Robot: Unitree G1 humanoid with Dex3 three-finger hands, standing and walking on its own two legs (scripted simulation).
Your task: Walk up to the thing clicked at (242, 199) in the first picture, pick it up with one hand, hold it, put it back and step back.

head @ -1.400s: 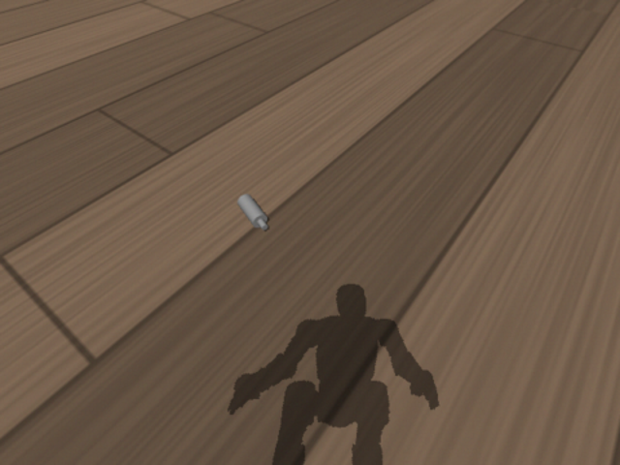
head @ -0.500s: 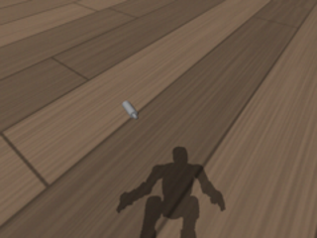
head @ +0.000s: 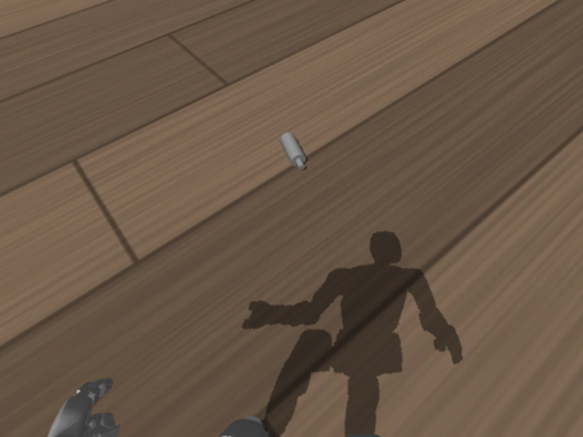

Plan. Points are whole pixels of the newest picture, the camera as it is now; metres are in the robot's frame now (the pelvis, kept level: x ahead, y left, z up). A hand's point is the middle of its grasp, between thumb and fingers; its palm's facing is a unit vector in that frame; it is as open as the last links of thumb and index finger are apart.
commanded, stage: walk up
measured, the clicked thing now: (294, 152) +1.28 +0.00 -0.73
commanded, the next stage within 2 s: none
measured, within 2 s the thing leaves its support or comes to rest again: neither
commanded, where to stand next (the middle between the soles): +0.05 +0.04 m, yaw +42 degrees
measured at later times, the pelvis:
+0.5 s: pelvis +0.01 +0.01 -0.01, yaw +21 degrees
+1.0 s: pelvis +0.00 -0.01 +0.00, yaw +36 degrees
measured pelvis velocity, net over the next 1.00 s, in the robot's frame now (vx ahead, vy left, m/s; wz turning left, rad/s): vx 0.00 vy -0.01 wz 0.63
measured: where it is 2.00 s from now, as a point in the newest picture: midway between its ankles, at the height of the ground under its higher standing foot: outside the picture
